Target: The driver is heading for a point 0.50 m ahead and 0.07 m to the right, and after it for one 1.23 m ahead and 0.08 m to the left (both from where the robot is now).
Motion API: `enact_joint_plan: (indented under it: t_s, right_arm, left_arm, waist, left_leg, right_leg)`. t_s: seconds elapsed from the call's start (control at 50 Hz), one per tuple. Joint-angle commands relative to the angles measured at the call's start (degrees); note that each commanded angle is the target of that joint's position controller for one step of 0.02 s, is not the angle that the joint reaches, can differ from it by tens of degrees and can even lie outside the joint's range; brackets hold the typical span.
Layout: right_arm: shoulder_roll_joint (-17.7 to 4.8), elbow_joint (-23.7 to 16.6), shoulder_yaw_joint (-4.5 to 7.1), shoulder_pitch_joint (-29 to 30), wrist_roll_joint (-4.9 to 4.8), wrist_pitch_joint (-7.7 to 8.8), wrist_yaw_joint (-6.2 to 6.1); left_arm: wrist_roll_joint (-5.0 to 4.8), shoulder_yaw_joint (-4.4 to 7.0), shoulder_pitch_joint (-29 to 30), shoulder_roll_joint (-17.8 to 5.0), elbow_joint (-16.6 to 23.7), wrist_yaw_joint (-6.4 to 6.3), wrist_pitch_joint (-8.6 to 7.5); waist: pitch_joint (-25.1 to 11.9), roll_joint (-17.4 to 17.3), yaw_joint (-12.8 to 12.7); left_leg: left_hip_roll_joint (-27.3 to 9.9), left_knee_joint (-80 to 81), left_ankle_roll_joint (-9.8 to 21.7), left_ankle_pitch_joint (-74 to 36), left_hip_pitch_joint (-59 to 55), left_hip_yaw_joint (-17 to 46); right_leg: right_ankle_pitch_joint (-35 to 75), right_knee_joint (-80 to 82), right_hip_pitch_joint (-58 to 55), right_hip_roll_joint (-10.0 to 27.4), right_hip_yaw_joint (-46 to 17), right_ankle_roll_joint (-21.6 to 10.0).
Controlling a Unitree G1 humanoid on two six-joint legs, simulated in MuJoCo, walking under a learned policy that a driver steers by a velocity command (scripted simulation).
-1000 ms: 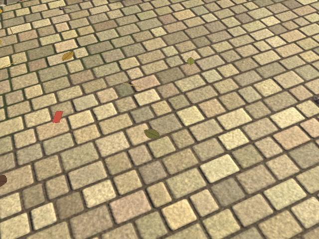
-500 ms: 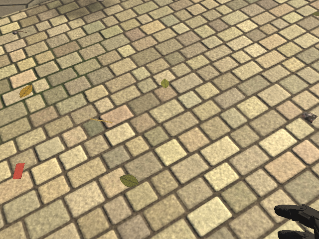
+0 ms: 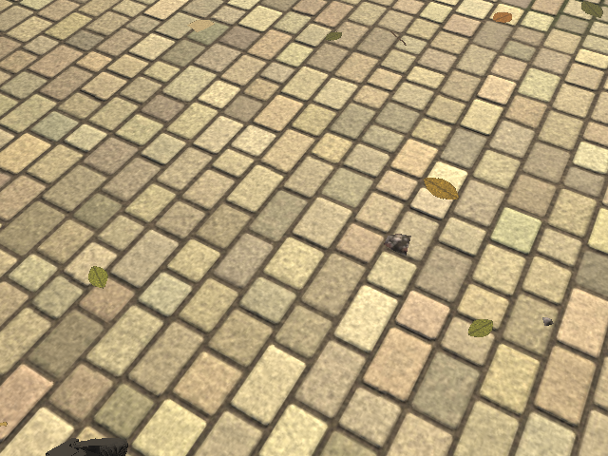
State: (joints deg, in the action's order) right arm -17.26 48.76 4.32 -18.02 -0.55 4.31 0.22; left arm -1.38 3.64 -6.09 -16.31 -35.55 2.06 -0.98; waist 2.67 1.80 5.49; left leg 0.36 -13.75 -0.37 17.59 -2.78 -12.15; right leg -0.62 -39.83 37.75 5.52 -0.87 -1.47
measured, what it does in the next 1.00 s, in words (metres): walks ahead: right foot, then left foot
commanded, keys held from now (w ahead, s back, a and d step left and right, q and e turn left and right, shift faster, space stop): w+e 0.34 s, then w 0.12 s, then w+q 0.54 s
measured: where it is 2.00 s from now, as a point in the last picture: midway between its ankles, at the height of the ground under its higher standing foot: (270, 208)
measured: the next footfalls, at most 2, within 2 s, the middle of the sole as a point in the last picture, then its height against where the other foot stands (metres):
right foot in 0.10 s outside the picture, level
left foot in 0.56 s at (285, 418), level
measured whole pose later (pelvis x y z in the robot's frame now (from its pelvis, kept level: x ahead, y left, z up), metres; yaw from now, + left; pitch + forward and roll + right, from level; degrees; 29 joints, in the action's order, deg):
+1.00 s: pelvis +0.58 -0.08 +0.00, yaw -4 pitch +2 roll +0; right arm -16.4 45.2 3.3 -23.7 -1.7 1.9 -0.8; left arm -0.3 1.9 -1.2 -15.2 -37.1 1.0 -6.1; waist 1.1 1.2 6.4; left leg 5.2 -21.5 3.3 18.3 4.7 10.9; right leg -0.7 -28.1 29.9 -0.1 -6.3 2.7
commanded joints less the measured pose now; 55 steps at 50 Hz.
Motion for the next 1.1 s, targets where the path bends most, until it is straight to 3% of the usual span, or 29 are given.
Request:
enact_joint_plan:
  t_s: [0.02,0.06,0.08,0.1,0.12,0.14,0.16,0.18,0.2,0.22,0.28,0.38,0.5,0.54,0.56,0.58,0.6,0.62,0.64,0.66,0.68,0.76,0.86,0.96,1.02,1.04,1.06,1.08,1.1]
  right_arm:
    - [-11.16,-2.87,2.61,1.41,-0.99,-0.38,-0.36]
    - [-12.94,-3.02,3.15,1.65,-1.54,-1.22,-0.8]
    - [-12.71,-3.3,2.99,2.5,-1.77,-1.62,-1.07]
    - [-10.74,-3.96,2.11,2.11,-0.82,-1.48,-1.38]
    - [-2.07,-7.67,-0.88,-3.22,2.08,-0.22,-0.47]
    - [-5.3,-8.42,-0.79,1.74,0.35,2.06,0.32]
    - [-8.73,-10.19,0.15,8.01,-1.97,3.3,0.82]
    - [-7.88,-10.52,-0.28,8.85,-1.66,3.92,0.69]
    - [-7.86,-9.81,-0.14,8.76,-0.11,3.96,0.33]
    - [-8.4,-9.47,0.26,7.66,0.61,3.44,0.3]
    - [-6.63,-9.25,0.03,6.77,1.34,1.68,0.39]
    - [-2.84,-11.38,-1.69,16.68,1.21,1.42,0.95]
    - [-5.79,-12.55,-0.74,19.26,0.14,2.19,2.12]
    - [-6.67,-11.73,-0.16,15.61,0.22,2.25,2.06]
    - [-8.2,-10.07,0.74,9.92,0.55,2.34,1.82]
    - [-10.77,-8.85,1.4,1.36,0.9,2.45,1.78]
    - [-15.96,-7.38,2.91,-4.03,1.22,1.89,2.16]
    - [-11.54,-7.28,1.75,-4.49,-0.75,1.7,2.82]
    - [-8.59,-8.04,0.9,-1.28,-1.04,1.43,2.59]
    - [-8.01,-8.98,0.65,1.25,-0.17,0.98,2.35]
    - [-7.54,-9.16,0.48,2.59,0.23,0.65,2.18]
    - [-6.32,-9.21,0.06,2.32,0.06,0.56,1.02]
    - [-9.0,-7.82,1.15,-1.15,-0.76,-0.46,-0.72]
    - [-8.69,-6.69,1.33,-5.39,-1.28,-1.81,-1.36]
    - [-8.44,-7.29,1.57,-3.84,-1.24,-2.33,-1.53]
    - [-7.01,-7.86,1.12,-3.14,-0.97,-2.28,-1.4]
    - [-3.97,-9.16,0.01,-2.23,-0.21,-2.0,-1.13]
    - [0.42,-10.76,-1.4,-9.54,-0.96,-1.4,-1.14]
    - [-4.28,-10.39,-0.74,-10.25,-1.85,-1.24,-1.26]
  left_arm:
    - [0.05,0.85,5.48,-3.5,6.24,1.01,-0.81]
    - [0.45,2.32,0.39,-6.19,5.7,1.0,-0.38]
    - [0.33,3.83,-7.92,-8.55,3.56,0.67,-0.18]
    - [0.12,5.83,-18.64,-12.47,0.69,-0.32,0.36]
    - [-0.73,6.79,-17.81,-19.81,0.69,-0.96,0.02]
    - [-0.32,5.39,-20.08,-15.69,2.62,-0.74,-1.0]
    - [0.37,4.22,-18.23,-12.18,1.8,-0.52,-1.85]
    - [0.28,3.68,-14.97,-10.68,1.73,-0.55,-2.3]
    - [0.33,3.03,-10.76,-8.92,2.25,-0.67,-2.33]
    - [1.03,2.49,-8.05,-7.73,3.1,-0.94,-2.4]
    - [1.04,2.5,-6.57,-8.27,2.88,-1.75,-2.66]
    - [0.55,2.91,-10.28,-9.76,0.26,-2.99,-2.34]
    - [0.51,2.64,-15.21,-9.25,-3.67,-2.69,-2.24]
    - [0.68,2.61,-14.51,-9.26,-4.16,-2.58,-1.83]
    - [0.94,2.12,-14.39,-8.05,-4.15,-2.59,-1.69]
    - [1.82,1.22,-15.13,-6.28,-3.3,-2.91,-1.53]
    - [0.77,0.46,-22.42,-3.58,-2.79,-2.93,-2.34]
    - [1.14,0.45,-20.57,-6.1,-2.7,-2.79,-3.1]
    - [0.17,1.23,-13.89,-9.05,-1.6,-2.42,-3.59]
    - [0.49,0.94,-9.0,-8.55,-0.63,-2.41,-4.13]
    - [1.42,0.97,-6.38,-7.86,0.28,-2.41,-4.66]
    - [2.48,0.71,-7.24,-5.16,0.25,-2.48,-4.73]
    - [1.95,-0.5,2.41,-2.66,1.83,-2.16,-5.01]
    - [0.92,-0.07,8.79,-4.17,3.02,-1.09,-6.09]
    - [0.63,1.1,4.55,-6.34,1.93,-1.17,-6.71]
    - [1.01,1.96,-0.45,-7.87,0.72,-1.6,-6.85]
    - [1.92,2.9,-8.94,-10.81,-0.18,-2.17,-6.92]
    - [2.45,4.07,-14.7,-15.47,-1.92,-2.27,-5.97]
    - [1.26,3.46,-15.26,-11.79,-2.74,-1.81,-5.5]
  waist:
    - [1.44,-5.4,-1.61]
    - [-2.77,-7.46,-5.5]
    - [-6.97,-6.68,-10.42]
    - [-12.27,-3.23,-15.3]
    - [-16.78,13.57,-8.43]
    - [-25.97,8.52,-12.3]
    - [-17.69,5.04,-13.5]
    - [-12.49,1.52,-10.98]
    - [-8.7,-0.85,-8.33]
    - [-7.13,0.34,-6.13]
    - [-5.04,0.08,-4.06]
    - [-2.2,1.73,-7.98]
    - [-0.98,4.05,-9.25]
    - [-1.49,4.92,-7.07]
    - [-5.18,3.67,-4.47]
    - [-13.4,-1.06,-1.28]
    - [-20.22,-17.85,-3.1]
    - [-19.2,-17.33,-2.16]
    - [-11.32,-10.87,-1.36]
    - [-7.11,-5.15,-1.46]
    - [-3.57,-3.24,-2.36]
    - [-4.45,-7.31,-5.13]
    - [-2.58,-6.77,-2.41]
    - [-2.19,-7.37,-0.91]
    - [-3.15,-9.15,-4.44]
    - [-6.07,-8.76,-7.1]
    - [-13.34,-4.39,-11.13]
    - [-21.23,11.53,-9.05]
    - [-19.08,13.36,-9.37]
  left_leg:
    - [-16.38,0.48,7.72,-34.53,-1.21,3.48]
    - [-16.13,-10.14,6.5,-53.75,-2.79,1.3]
    - [-14.68,-20.96,5.1,-56.57,0.51,-0.46]
    - [-12.64,-36.94,2.76,-44.97,12.96,-0.68]
    - [-2.13,-58.46,-0.94,10.25,40.81,1.79]
    - [0.8,-66.54,-0.68,16.96,47.95,15.71]
    - [-2.24,-65.84,0.6,11.13,52.59,17.05]
    - [-4.56,-60.58,1.2,6.16,50.59,16.93]
    - [-6.23,-55.42,0.65,3.57,46.75,16.84]
    - [-7.33,-52.49,0.1,1.66,42.43,17.24]
    - [-6.83,-45.62,-2.48,-1.12,37.91,15.55]
    - [-3.15,-23.9,-4.11,-21.02,32.06,13.87]
    - [-2.9,-16.68,0.0,-18.85,31.92,14.84]
    - [-1.63,-14.96,2.73,-14.32,27.94,12.34]
    - [-0.66,-14.34,4.67,-14.9,20.35,11.46]
    - [-7.32,-16.04,8.26,-18.77,6.4,20.02]
    - [-18.34,-9.68,18.43,-6.32,-12.21,46.9]
    - [-19.65,-2.11,18.7,7.32,-15.12,59.76]
    - [-18.94,-1.7,16.32,10.87,-9.34,53.54]
    - [-16.41,-1.31,14.91,6.37,-2.47,47.23]
    - [-14.54,-0.59,14.95,0.07,3.1,42.79]
    - [-9.89,1.44,15.11,-14.94,9.22,34.33]
    - [-7.19,1.49,13.17,-17.0,14.46,29.32]
    - [-7.85,-2.43,11.49,-12.92,12.97,33.49]
    - [-8.02,-7.51,9.62,-14.16,11.81,36.51]
    - [-5.62,-12.91,8.02,-16.59,13.64,34.97]
    - [-2.65,-26.92,6.05,-12.11,19.72,30.86]
    - [5.37,-44.95,2.3,11.17,37.99,22.34]
    - [1.27,-54.48,1.54,16.14,46.96,21.56]
  right_leg:
    - [-4.17,3.88,-2.06,-2.23,3.45,-2.16]
    - [-10.28,4.59,-10.83,-6.38,6.65,-4.71]
    - [-7.86,8.05,-22.3,-8.83,7.49,-6.75]
    - [-6.47,9.38,-40.38,-6.76,1.3,-9.53]
    - [-12.65,11.65,-61.11,9.33,-30.08,-20.02]
    - [-22.83,21.16,-64.43,14.06,-47.37,-23.88]
    - [-19.11,22.78,-59.31,12.2,-39.02,-20.25]
    - [-14.38,22.8,-50.91,9.83,-32.38,-18.17]
    - [-8.2,23.35,-42.55,7.61,-27.01,-16.66]
    - [-2.84,24.52,-36.5,6.07,-23.72,-16.28]
    - [4.5,26.73,-27.21,4.06,-18.95,-16.57]
    - [-1.56,26.55,-20.93,-0.81,-11.84,-12.43]
    - [-4.24,21.3,-30.96,4.97,-16.69,-10.37]
    - [5.92,17.12,-33.76,5.12,-15.67,-8.88]
    - [15.04,9.46,-34.09,2.32,-12.8,-7.46]
    - [10.08,-5.52,-28.27,-0.97,-8.91,-5.22]
    - [-13.13,-26.87,-7.79,-9.82,-3.1,0.54]
    - [-30.72,-32.22,1.84,-9.4,-7.06,0.85]
    - [-26.62,-34.49,6.31,-6.21,-7.59,0.43]
    - [-22.75,-32.45,5.55,-4.48,-6.13,0.04]
    - [-20.19,-28.46,5.3,-3.01,-5.35,0.1]
    - [-16.36,-16.29,-1.39,-1.87,-3.8,2.39]
    - [-1.57,2.18,-5.94,-4.33,-3.02,5.03]
    - [1.97,11.43,-11.91,-6.88,-4.14,4.62]
    - [-1.76,15.62,-19.76,-6.53,-4.0,2.07]
    - [-2.21,16.96,-27.99,-5.11,-4.09,0.27]
    - [-5.51,15.39,-41.61,3.46,-11.51,-3.52]
    - [-14.23,17.69,-59.92,16.5,-33.97,-12.5]
    - [-26.33,21.35,-58.63,19.29,-43.83,-14.05]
